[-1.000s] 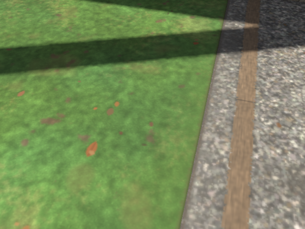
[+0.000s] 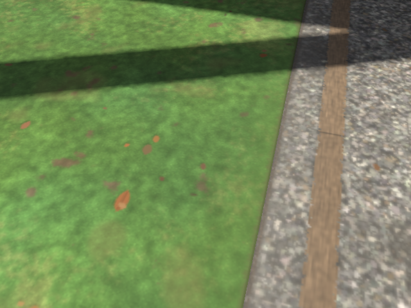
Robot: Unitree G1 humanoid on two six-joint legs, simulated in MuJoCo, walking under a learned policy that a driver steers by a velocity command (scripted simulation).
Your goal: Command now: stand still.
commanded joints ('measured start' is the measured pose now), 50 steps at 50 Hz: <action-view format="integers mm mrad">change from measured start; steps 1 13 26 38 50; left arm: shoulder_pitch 72 -40 282 248 54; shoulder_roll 73 60 88 161 72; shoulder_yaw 10 25 36 33 51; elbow -4 -148 -62 -60 -191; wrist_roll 0 22 5 10 32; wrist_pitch -3 -62 -107 -119 -48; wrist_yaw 2 -44 -31 -12 -66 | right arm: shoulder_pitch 87 164 -62 -53 60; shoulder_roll -72 -166 -89 -153 -134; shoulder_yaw -11 -72 -67 -84 -66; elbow -3 -26 -155 -195 -111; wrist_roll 0 -14 -24 -2 -2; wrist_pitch -3 -19 -46 -53 -108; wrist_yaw -2 14 79 52 47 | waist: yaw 0 -32 -1 -127 35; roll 5 127 -70 -115 27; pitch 53 200 80 -54 66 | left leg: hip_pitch -86 -85 -616 -99 -96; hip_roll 109 304 98 -43 230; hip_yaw -78 -372 108 195 -80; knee -74 -226 671 149 -284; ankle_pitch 173 -360 63 156 260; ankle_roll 26 219 31 133 194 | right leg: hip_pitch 26 -298 246 240 -382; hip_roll -94 -46 -220 -214 -131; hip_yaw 77 -81 110 -36 -42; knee -49 271 -240 143 691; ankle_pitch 136 -240 356 1019 4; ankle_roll -32 -70 -150 -121 -53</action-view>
